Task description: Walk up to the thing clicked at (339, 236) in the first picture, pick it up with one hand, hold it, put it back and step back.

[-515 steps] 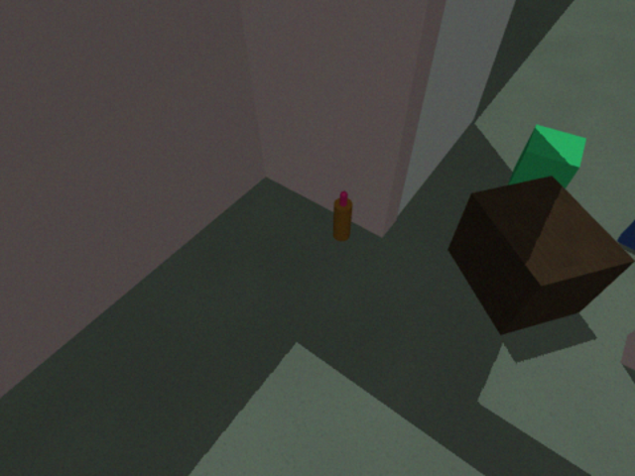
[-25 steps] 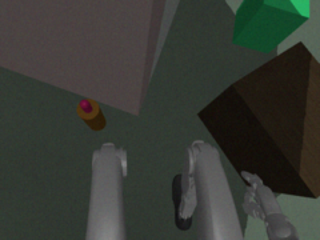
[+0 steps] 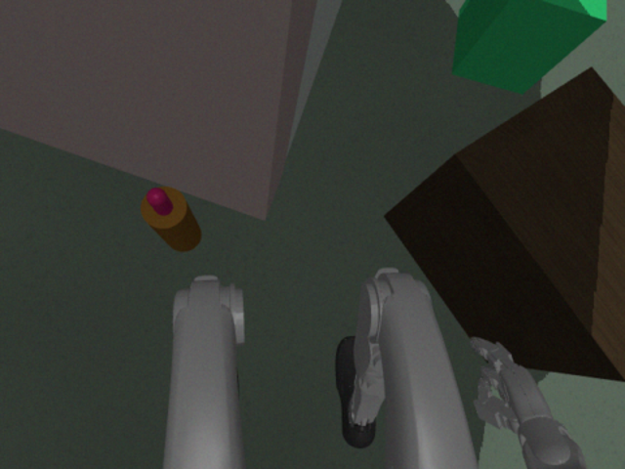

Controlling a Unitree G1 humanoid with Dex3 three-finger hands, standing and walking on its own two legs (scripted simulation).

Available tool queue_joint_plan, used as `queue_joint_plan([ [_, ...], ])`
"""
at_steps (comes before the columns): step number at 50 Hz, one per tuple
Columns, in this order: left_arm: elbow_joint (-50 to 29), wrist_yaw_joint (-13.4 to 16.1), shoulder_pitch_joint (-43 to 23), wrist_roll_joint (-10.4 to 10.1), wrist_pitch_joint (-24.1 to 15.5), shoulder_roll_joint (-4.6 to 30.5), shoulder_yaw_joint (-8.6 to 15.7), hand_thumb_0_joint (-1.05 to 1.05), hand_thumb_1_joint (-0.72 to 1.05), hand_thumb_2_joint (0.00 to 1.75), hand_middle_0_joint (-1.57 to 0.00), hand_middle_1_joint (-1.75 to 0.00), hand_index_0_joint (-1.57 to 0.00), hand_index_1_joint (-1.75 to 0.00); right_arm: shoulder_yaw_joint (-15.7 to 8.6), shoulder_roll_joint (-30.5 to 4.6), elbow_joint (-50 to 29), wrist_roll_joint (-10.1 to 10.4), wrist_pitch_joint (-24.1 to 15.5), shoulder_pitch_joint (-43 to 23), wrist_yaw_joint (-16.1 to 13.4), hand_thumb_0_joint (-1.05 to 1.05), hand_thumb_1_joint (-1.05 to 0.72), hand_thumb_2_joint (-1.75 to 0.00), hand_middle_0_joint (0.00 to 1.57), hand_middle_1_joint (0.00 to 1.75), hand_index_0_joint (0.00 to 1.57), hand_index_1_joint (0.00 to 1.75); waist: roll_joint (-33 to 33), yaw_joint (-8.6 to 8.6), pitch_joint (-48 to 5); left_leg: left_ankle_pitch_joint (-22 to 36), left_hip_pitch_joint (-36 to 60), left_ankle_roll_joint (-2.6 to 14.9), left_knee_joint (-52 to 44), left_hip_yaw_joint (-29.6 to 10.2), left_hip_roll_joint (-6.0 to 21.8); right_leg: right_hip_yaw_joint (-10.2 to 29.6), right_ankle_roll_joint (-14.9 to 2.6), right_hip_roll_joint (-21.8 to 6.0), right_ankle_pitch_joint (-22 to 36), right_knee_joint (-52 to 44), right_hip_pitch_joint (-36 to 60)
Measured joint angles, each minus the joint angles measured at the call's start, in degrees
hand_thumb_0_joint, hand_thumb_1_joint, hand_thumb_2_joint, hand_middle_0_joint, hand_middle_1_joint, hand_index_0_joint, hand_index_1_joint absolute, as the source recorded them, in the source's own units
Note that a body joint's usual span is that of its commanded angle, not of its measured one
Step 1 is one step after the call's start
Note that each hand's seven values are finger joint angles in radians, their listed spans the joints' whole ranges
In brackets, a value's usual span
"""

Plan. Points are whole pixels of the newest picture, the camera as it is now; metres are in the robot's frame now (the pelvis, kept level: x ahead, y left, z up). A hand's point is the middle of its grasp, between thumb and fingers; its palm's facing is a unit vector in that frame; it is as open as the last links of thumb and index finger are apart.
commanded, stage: go down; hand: left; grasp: from the side
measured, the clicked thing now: (171, 218) +0.45 +0.22 -0.28
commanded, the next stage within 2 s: none
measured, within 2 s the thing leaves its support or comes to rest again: neither
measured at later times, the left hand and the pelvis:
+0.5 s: hand out of the picture +0.37 +0.42 +0.01, palm faces +0.20 -0.98 -0.09, open 17.5 cm; pelvis +0.00 +0.00 +0.00, yaw +0 degrees
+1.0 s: hand out of the picture +0.37 +0.42 +0.02, palm faces +0.20 -0.98 -0.07, open 17.5 cm; pelvis +0.00 +0.00 +0.00, yaw +0 degrees
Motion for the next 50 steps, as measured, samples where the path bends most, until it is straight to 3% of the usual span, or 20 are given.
queue_joint_plan([
  [15, -0.7, -0.31, 0.37, -1.06, -0.24, 0.29, 0.35, -0.01, -0.54, 0.06, -0.05, -0.04, -0.04, -0.06, 0.08, 0.16, -0.21, 0.47, 0.11, 0.21, 0.17, 0.0, -0.91, -0.91, 0.2, 0.3, 0.2, 0.3, 0.03, -0.09, -0.28, -0.13, -0.17, 0.15, -0.12, -0.02, -0.03, -0.04, 0.11, -0.01, -0.14, -0.25, -0.02],
  [29, -2.78, -0.78, 0.45, -1.8, -0.72, -1.83, 0.0, -0.01, -0.54, 0.05, -0.05, -0.04, -0.05, -0.05, -0.19, 0.07, 0.03, 0.53, 0.15, -0.33, 0.03, 0.0, -0.91, -0.91, 0.2, 0.3, 0.2, 0.3, 0.12, 0.07, -0.47, -0.11, -0.1, 0.3, 0.08, 0.14, -0.27, 0.13, 0.26, -0.2, -0.31, -0.04, 0.23],
  [50, -1.67, -1.89, -0.49, -2.98, -2.24, -0.89, 0.6, -0.01, -0.55, 0.04, -0.06, -0.04, -0.05, -0.05, 0.58, 0.42, 0.34, 0.49, -0.15, -0.06, 0.09, 0.0, -0.91, -0.91, 0.2, 0.3, 0.2, 0.3, -0.42, 0.05, -0.22, 0.29, -0.74, 0.37, 0.77, 0.08, -0.14, 0.16, 0.28, 0.06, 0.28, 0.5, -0.46],
])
